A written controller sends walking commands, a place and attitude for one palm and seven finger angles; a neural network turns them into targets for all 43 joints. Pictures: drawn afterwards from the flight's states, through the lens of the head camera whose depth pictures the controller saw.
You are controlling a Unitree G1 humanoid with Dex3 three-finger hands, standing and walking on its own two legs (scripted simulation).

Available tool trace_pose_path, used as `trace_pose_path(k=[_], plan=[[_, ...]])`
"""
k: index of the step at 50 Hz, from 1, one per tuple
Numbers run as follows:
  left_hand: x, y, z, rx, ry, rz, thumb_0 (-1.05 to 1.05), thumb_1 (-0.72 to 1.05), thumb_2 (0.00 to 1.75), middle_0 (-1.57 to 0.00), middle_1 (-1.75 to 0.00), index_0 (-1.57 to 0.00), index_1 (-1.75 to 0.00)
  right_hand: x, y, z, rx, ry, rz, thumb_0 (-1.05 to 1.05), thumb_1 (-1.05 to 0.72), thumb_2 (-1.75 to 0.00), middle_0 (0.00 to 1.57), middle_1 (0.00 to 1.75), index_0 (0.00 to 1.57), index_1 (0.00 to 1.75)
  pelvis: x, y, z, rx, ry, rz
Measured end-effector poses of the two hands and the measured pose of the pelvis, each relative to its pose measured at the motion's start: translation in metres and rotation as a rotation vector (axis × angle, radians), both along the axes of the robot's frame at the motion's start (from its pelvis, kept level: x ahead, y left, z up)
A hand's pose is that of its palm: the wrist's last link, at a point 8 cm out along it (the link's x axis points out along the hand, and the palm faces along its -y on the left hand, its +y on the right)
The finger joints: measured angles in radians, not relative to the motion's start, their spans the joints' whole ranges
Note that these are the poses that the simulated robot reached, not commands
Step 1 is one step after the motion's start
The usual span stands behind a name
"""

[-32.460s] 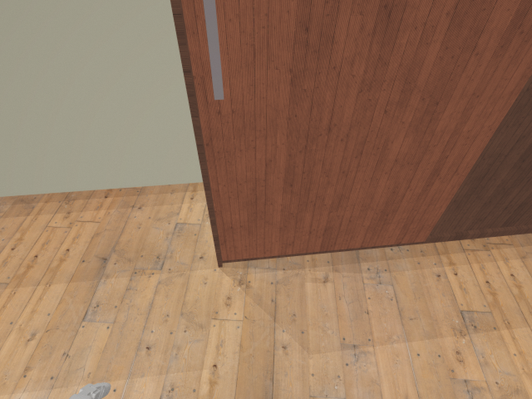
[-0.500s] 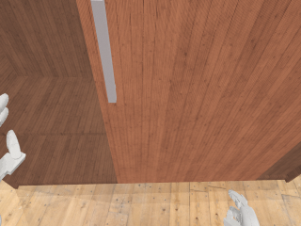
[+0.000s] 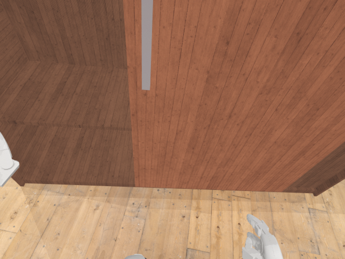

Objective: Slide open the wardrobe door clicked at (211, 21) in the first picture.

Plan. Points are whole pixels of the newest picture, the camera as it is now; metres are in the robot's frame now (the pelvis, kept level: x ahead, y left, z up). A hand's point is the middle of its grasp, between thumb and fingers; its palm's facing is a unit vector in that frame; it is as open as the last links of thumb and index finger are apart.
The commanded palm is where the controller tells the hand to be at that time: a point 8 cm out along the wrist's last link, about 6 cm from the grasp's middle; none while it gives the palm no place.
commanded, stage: stop stepping back and stand still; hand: left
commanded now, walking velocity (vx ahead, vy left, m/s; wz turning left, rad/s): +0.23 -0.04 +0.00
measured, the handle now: (147, 37) +0.56 +0.14 +0.22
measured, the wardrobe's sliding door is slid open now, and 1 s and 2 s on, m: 0.64 0.64 0.64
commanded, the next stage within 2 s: let the arm hang, fingers relaxed in 1.18 s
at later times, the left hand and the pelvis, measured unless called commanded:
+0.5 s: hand (45, 180) +0.19 +0.23 +0.16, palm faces +0.38 -0.86 -0.34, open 7.4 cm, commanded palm +0.11 +0.28 +0.18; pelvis -0.05 -0.01 +0.00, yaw -4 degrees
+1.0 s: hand (55, 158) +0.23 +0.24 +0.16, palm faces +0.31 -0.85 -0.42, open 7.4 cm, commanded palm +0.16 +0.29 +0.18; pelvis -0.01 +0.01 +0.00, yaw -5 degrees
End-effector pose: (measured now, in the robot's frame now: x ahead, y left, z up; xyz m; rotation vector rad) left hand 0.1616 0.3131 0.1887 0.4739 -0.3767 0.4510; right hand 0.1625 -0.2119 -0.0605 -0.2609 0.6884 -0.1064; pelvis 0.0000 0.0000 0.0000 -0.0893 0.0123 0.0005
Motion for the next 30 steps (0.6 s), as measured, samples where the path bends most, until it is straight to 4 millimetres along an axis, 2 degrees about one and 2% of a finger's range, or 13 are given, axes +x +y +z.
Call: trace_pose_path(k=[6,10,15,19,22,26,30], plan=[[-0.013,-0.027,0.010,0.021,0.004,-0.095,0.02,0.89,0.90,-0.21,-0.30,-0.21,-0.31,-0.030,-0.008,0.005,0.014,-0.021,-0.018,0.02,-0.90,-0.90,0.20,0.30,0.20,0.30,-0.025,-0.009,0.004,0.015,0.040,-0.026],[-0.025,-0.038,0.004,0.082,0.075,-0.120,0.02,0.89,0.90,-0.21,-0.30,-0.21,-0.31,-0.051,-0.028,-0.008,0.006,-0.010,-0.044,0.01,-0.90,-0.90,0.20,0.30,0.20,0.30,-0.046,-0.014,-0.006,0.059,0.043,-0.071],[-0.033,-0.027,-0.003,0.045,0.094,-0.094,0.02,0.88,0.90,-0.22,-0.30,-0.22,-0.31,-0.087,-0.051,-0.013,-0.034,0.059,-0.142,0.02,-0.91,-0.90,0.20,0.30,0.20,0.30,-0.038,-0.009,-0.003,0.080,0.025,-0.095],[-0.021,-0.013,-0.025,-0.043,0.076,-0.042,0.01,0.88,0.90,-0.22,-0.30,-0.21,-0.31,-0.103,-0.062,-0.020,-0.082,0.067,-0.200,0.02,-0.91,-0.90,0.20,0.30,0.20,0.30,-0.038,-0.003,-0.012,0.080,0.010,-0.066],[-0.010,-0.017,-0.032,-0.094,0.097,-0.040,0.02,0.89,0.90,-0.21,-0.30,-0.21,-0.31,-0.109,-0.059,-0.014,-0.077,0.055,-0.207,0.02,-0.91,-0.90,0.20,0.30,0.20,0.30,-0.045,-0.005,-0.008,0.091,-0.010,-0.082],[-0.007,-0.045,-0.012,-0.033,0.078,-0.131,0.02,0.89,0.90,-0.21,-0.30,-0.21,-0.31,-0.113,-0.050,-0.006,-0.029,0.023,-0.174,0.02,-0.91,-0.90,0.20,0.30,0.20,0.30,-0.052,-0.015,0.000,0.088,-0.015,-0.079],[-0.020,-0.066,0.005,0.118,0.080,-0.200,0.02,0.89,0.90,-0.21,-0.30,-0.21,-0.31,-0.109,-0.052,-0.017,0.015,0.020,-0.156,0.02,-0.91,-0.90,0.20,0.30,0.20,0.30,-0.050,-0.023,-0.006,0.084,-0.006,-0.087]])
